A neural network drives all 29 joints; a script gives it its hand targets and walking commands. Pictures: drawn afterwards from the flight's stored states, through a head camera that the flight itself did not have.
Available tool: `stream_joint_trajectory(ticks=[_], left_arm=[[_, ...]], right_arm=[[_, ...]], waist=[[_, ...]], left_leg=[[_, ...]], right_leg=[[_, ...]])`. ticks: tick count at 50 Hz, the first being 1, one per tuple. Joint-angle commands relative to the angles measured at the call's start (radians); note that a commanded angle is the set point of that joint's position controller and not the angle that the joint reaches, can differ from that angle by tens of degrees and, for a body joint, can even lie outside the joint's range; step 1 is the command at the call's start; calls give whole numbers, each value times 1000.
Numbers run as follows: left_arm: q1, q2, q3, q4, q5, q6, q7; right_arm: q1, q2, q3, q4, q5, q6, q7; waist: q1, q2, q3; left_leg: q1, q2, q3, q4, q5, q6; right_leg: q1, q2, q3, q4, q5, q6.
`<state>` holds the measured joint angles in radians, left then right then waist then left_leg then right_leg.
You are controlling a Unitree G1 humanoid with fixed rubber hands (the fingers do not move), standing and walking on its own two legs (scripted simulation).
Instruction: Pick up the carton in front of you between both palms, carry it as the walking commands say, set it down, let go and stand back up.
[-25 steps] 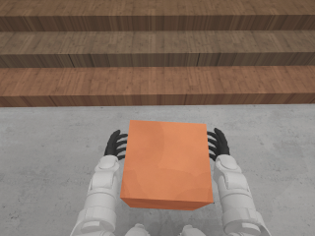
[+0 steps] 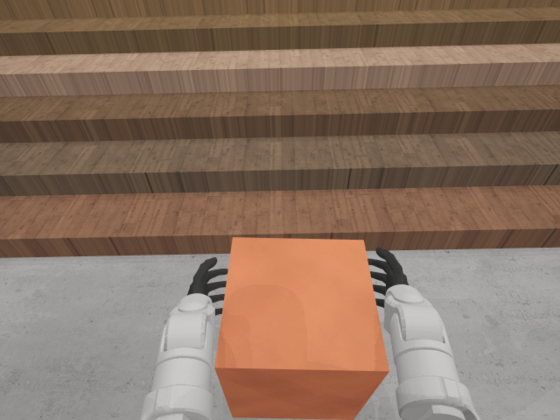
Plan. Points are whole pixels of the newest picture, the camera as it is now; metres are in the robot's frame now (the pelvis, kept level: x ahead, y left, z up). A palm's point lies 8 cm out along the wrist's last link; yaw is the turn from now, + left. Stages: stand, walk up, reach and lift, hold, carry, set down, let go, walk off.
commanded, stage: reach and lift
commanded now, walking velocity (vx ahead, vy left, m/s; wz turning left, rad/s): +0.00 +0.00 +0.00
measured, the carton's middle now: (295, 332) +0.28 +0.00 -0.06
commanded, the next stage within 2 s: hold in 0.84 s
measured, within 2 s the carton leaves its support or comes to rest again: neither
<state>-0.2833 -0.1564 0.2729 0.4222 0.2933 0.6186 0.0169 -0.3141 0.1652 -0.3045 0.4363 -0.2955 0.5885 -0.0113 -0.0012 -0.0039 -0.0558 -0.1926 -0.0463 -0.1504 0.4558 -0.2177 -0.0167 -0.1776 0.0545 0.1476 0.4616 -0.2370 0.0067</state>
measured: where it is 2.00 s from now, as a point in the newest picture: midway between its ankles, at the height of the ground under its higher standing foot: outside the picture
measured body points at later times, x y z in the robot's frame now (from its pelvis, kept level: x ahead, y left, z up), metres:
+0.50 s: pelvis +0.00 +0.00 +0.00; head -0.03 +0.01 +0.45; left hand +0.31 +0.15 +0.02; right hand +0.31 -0.15 +0.03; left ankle +0.02 +0.13 -0.74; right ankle +0.01 -0.13 -0.74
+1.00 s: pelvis +0.01 +0.00 +0.01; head -0.04 +0.00 +0.45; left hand +0.30 +0.15 +0.05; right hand +0.31 -0.15 +0.06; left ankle +0.02 +0.13 -0.74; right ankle +0.01 -0.13 -0.74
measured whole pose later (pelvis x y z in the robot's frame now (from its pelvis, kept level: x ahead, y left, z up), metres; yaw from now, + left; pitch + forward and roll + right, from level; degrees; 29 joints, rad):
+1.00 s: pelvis +0.01 +0.00 +0.01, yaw +0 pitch -6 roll +0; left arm -0.24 -0.15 0.19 0.24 0.27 0.76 0.02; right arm -0.27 0.15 -0.23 0.26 -0.27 0.72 -0.01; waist 0.00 -0.01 -0.03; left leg -0.06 -0.04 -0.14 0.34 -0.18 -0.01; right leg -0.05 0.04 0.14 0.35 -0.20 0.01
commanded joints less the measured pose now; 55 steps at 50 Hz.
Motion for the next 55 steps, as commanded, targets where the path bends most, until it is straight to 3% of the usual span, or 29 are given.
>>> stream_joint_trajectory(ticks=[1,10,30,41,46,55], left_arm=[[-619,-951,-527,-41,-246,-48,-276],[-649,-960,-528,-38,-238,-38,-278],[-515,-951,-570,-153,-272,13,-260],[-506,-936,-582,-197,-284,38,-261],[-519,-940,-650,-285,-327,64,-261],[-547,-903,-572,-221,-285,108,-268]], right_arm=[[-480,1004,523,63,218,0,271],[-511,1001,517,68,213,7,275],[-387,957,556,-47,238,52,275],[-371,960,573,-87,250,79,271],[-373,980,643,-171,292,107,264],[-404,947,562,-106,255,150,271]], waist=[[-1,-8,-170],[-4,1,-209],[-5,7,-216],[0,1,-196],[-4,-4,-244],[-3,-1,-112]], left_leg=[[59,-36,82,-63,32,15],[88,-41,89,-74,40,9],[182,-46,77,-115,244,-9],[190,-49,78,-126,239,-6],[226,-52,73,-131,292,-6],[178,-45,86,-157,114,0]], right_leg=[[8,22,-67,-87,56,2],[28,23,-74,-89,62,5],[103,39,-77,-118,243,10],[121,38,-71,-131,259,14],[164,36,-65,-139,331,19],[115,29,-76,-171,145,11]])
